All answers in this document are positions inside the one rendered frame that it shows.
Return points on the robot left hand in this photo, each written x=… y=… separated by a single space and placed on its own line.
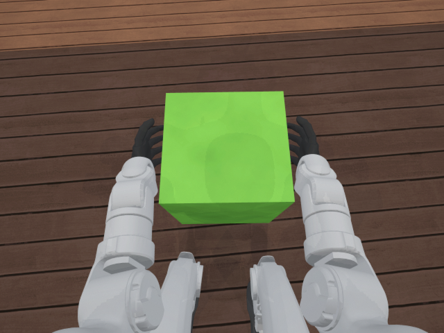
x=143 y=143

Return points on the robot right hand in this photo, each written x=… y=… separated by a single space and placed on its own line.
x=307 y=140

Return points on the carton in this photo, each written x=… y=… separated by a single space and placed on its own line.
x=225 y=157

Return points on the right robot forearm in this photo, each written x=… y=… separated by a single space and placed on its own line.
x=330 y=238

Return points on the robot right foot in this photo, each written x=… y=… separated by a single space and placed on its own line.
x=251 y=310

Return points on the robot left upper arm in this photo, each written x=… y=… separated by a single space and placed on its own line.
x=125 y=302

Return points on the robot right upper arm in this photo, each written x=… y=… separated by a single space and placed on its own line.
x=342 y=300

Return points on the left robot forearm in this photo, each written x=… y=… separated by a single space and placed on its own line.
x=127 y=242

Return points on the right robot shin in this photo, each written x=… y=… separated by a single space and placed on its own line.
x=257 y=307

